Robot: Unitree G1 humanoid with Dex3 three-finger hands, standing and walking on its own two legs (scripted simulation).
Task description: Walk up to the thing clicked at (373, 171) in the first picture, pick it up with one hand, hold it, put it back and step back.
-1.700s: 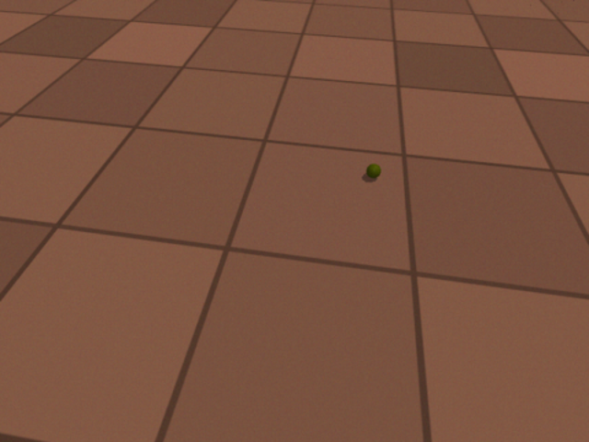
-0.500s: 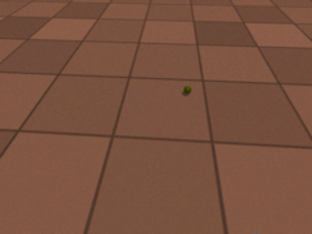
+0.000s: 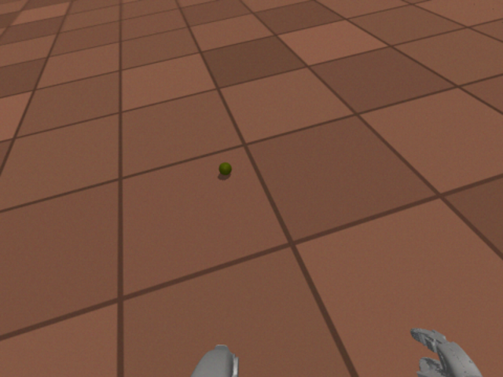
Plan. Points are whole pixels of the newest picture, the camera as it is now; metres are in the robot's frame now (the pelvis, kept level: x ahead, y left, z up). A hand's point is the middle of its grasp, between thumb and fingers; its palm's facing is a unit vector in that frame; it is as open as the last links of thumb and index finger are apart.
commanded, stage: walk up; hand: left
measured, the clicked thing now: (225, 168) +1.35 +0.31 -0.73
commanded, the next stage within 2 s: none
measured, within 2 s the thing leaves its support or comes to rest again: neither
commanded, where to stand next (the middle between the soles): +1.03 +0.61 m, yaw -72 degrees
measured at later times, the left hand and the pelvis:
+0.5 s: hand (129, 217) +0.51 +0.37 -0.10, palm faces -0.38 -0.76 -0.53, open 7.4 cm; pelvis +0.26 +0.13 +0.00, yaw -19 degrees
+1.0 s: hand (123, 176) +0.73 +0.50 -0.17, palm faces -0.47 -0.64 -0.61, open 7.4 cm; pelvis +0.51 +0.24 -0.06, yaw -34 degrees
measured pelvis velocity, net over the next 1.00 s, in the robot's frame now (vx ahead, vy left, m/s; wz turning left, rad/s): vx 0.51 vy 0.24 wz -0.59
